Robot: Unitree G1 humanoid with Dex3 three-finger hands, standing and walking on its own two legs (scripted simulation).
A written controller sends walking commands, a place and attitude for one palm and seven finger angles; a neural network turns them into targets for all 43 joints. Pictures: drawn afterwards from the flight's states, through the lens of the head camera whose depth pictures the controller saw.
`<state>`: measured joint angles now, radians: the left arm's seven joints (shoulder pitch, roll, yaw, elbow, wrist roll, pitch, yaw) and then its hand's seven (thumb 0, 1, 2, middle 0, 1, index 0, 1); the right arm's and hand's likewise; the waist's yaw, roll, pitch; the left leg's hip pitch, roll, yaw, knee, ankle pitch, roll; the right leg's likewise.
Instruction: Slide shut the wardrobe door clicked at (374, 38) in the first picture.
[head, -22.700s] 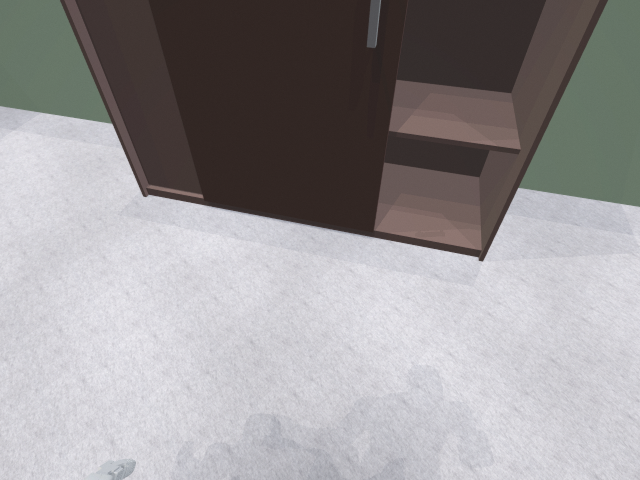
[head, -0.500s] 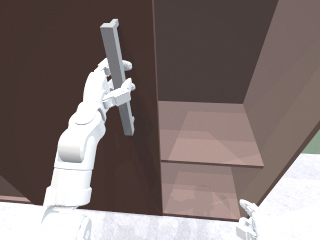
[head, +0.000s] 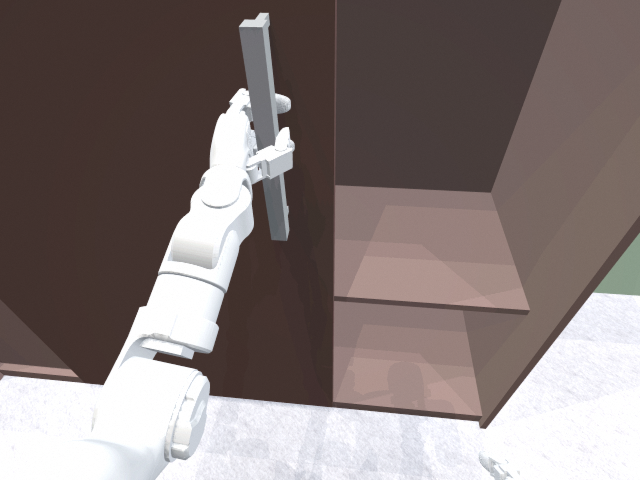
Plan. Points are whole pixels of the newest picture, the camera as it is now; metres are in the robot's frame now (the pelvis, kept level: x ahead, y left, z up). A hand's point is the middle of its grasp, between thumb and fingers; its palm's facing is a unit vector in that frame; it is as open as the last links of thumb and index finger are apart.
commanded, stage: step sideways, sliding the door along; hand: left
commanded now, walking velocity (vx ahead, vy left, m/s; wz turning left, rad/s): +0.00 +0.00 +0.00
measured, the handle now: (272, 142) +0.48 +0.10 +0.21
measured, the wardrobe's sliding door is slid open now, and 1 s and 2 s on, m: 0.45 0.41 0.13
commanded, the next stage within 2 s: none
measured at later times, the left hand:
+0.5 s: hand (286, 157) +0.43 +0.08 +0.22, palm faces +0.05 -1.00 -0.08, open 6.3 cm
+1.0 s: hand (322, 156) +0.44 +0.03 +0.22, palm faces +0.25 -0.97 -0.07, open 6.3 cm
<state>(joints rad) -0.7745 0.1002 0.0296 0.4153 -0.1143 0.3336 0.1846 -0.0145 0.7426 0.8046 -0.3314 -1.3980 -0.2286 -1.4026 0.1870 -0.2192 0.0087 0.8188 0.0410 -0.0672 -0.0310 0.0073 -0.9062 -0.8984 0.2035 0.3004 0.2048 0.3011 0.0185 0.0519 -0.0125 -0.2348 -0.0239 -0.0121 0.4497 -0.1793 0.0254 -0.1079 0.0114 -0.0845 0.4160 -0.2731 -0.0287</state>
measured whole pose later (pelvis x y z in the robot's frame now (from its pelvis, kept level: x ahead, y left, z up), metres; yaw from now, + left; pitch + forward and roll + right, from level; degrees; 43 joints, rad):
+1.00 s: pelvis +0.08 -0.15 -0.02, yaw +10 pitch -3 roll -2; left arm -0.60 0.18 -0.02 0.03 -0.09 0.01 0.13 -0.08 0.69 0.84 -0.46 -1.41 -0.25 -1.28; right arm 0.03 -0.19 -0.05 0.62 0.05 0.03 0.01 0.01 -0.91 -0.90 0.20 0.30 0.20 0.30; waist 0.10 0.05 0.18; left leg -0.23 0.19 -0.10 0.62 -0.35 -0.14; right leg -0.30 -0.02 -0.05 0.64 -0.29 0.02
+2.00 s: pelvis +0.06 -0.35 -0.01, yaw +1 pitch -1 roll +4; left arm -0.37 0.15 0.00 -0.16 -0.09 -0.01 0.16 -0.01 0.73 0.82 -0.46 -1.41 -0.13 -1.31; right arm 0.06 -0.19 -0.04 0.62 0.04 0.08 0.02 0.01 -0.91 -0.90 0.20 0.30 0.20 0.30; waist 0.03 -0.02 0.14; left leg -0.27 0.02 0.08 0.75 -0.43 -0.02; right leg -0.33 0.08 0.01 0.51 -0.16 -0.13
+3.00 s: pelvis +0.04 -0.55 -0.01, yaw +2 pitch -5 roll +0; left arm -0.55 0.21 0.06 0.05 -0.08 0.06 0.16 -0.05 0.71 0.82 -0.46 -1.41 -0.20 -1.30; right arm 0.06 -0.21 -0.04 0.58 0.05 0.12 0.03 0.01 -0.91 -0.90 0.20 0.30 0.20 0.30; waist 0.13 0.05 0.19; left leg -0.17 0.11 0.07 0.54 -0.28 -0.06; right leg -0.35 0.04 0.01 0.86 -0.37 0.02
